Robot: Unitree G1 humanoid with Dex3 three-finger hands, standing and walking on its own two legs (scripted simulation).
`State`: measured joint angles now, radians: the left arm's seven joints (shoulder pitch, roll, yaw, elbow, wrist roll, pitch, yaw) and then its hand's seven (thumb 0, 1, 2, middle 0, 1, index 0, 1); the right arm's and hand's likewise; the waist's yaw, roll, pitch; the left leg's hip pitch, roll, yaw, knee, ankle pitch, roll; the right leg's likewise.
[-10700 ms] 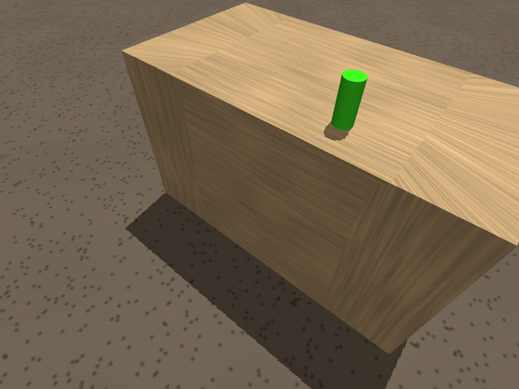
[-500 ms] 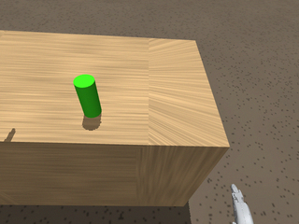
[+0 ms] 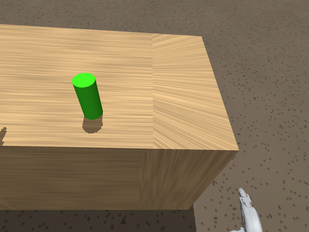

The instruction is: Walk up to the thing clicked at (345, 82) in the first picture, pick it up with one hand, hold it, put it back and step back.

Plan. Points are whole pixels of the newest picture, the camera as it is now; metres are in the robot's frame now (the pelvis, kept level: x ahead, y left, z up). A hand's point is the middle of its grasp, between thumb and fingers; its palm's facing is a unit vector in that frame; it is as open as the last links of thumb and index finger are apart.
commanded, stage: go down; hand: left
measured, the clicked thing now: (89, 97) +0.49 +0.18 +0.06
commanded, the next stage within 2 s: approach in 0.84 s
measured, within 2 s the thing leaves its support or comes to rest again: neither
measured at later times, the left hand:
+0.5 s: hand out of the picture +0.40 +0.37 +0.17, palm faces +0.15 -0.99 +0.01, open 17.6 cm
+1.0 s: hand out of the picture +0.39 +0.37 +0.17, palm faces +0.14 -0.99 +0.00, open 17.6 cm
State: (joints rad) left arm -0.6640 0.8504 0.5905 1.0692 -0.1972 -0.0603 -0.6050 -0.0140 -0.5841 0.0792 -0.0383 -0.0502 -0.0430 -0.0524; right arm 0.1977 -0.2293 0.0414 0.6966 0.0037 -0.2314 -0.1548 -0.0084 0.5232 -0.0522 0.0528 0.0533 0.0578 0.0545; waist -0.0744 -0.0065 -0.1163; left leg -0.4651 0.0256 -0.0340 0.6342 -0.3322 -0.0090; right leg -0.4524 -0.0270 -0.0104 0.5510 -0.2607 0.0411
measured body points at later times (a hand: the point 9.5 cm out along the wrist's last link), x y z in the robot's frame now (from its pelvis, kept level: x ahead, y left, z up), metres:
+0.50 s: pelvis +0.01 +0.00 -0.01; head +0.05 +0.02 +0.44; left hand +0.39 +0.42 +0.17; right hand +0.16 -0.26 -0.07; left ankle -0.02 +0.12 -0.73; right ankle +0.00 -0.15 -0.73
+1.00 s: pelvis +0.01 +0.00 -0.01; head +0.04 +0.03 +0.44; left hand +0.38 +0.43 +0.17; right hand +0.16 -0.26 -0.07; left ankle -0.02 +0.12 -0.73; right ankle +0.00 -0.15 -0.73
